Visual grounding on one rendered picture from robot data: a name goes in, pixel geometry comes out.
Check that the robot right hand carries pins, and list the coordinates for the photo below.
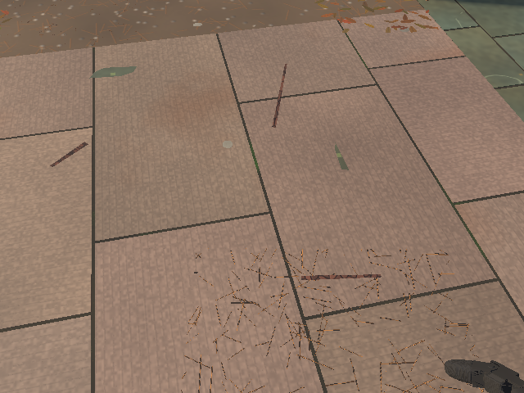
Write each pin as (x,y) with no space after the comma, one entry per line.
(493,376)

